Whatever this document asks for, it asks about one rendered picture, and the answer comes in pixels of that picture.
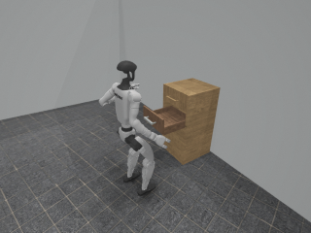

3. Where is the left robot upper arm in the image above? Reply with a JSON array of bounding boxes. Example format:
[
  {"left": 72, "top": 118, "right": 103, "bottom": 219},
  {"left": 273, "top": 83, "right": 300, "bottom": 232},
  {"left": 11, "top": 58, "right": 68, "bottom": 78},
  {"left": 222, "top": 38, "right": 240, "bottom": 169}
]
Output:
[{"left": 98, "top": 83, "right": 120, "bottom": 107}]

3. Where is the drawer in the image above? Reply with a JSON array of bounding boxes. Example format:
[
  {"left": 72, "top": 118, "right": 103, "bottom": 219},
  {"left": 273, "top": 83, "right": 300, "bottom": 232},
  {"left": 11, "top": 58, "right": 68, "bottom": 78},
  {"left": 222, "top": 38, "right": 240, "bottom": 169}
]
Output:
[{"left": 143, "top": 105, "right": 187, "bottom": 135}]

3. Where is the right robot foot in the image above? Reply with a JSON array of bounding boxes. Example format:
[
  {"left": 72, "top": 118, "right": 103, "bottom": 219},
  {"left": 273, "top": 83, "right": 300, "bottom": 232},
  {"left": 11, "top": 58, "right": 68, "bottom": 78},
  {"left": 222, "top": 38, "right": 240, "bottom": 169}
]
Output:
[{"left": 137, "top": 183, "right": 156, "bottom": 196}]

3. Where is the right robot forearm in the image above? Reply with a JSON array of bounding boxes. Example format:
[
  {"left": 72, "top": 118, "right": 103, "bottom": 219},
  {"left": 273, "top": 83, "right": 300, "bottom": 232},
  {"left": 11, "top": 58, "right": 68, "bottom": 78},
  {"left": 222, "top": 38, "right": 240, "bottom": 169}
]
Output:
[{"left": 133, "top": 119, "right": 158, "bottom": 141}]

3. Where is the right robot hand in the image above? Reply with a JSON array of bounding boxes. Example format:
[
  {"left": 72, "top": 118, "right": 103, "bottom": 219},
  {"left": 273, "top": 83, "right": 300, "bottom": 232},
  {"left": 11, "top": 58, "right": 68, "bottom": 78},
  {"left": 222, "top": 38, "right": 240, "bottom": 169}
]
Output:
[{"left": 155, "top": 135, "right": 171, "bottom": 149}]

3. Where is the left robot hand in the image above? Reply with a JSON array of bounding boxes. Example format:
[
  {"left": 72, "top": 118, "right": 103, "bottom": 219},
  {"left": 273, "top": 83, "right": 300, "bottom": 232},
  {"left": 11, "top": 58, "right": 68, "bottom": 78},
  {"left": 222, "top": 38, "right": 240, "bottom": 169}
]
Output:
[{"left": 131, "top": 83, "right": 140, "bottom": 90}]

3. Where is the right robot upper arm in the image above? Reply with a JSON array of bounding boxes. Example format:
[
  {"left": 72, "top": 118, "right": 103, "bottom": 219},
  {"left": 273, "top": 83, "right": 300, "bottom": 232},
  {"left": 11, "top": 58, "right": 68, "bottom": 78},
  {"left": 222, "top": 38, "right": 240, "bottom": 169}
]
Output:
[{"left": 128, "top": 90, "right": 142, "bottom": 128}]

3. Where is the left robot forearm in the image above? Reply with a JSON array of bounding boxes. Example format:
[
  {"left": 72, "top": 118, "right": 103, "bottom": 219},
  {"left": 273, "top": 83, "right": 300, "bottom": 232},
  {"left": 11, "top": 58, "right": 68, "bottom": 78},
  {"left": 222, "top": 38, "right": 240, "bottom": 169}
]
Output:
[{"left": 108, "top": 96, "right": 116, "bottom": 104}]

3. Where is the handle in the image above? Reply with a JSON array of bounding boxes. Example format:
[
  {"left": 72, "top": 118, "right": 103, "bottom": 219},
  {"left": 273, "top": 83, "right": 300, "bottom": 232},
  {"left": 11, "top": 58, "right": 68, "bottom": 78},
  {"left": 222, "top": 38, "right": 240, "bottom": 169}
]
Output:
[
  {"left": 165, "top": 96, "right": 177, "bottom": 103},
  {"left": 143, "top": 116, "right": 156, "bottom": 125}
]

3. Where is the cabinet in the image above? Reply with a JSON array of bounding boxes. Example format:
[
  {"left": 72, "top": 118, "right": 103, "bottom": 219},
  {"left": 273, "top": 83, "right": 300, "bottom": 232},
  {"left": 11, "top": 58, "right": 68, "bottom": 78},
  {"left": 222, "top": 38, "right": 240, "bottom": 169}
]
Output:
[{"left": 162, "top": 78, "right": 221, "bottom": 165}]

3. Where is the robot left thigh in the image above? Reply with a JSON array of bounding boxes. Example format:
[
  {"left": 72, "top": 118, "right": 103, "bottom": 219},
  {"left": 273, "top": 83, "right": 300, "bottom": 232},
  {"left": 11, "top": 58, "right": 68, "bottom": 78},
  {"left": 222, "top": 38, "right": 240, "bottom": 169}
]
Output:
[{"left": 117, "top": 129, "right": 139, "bottom": 158}]

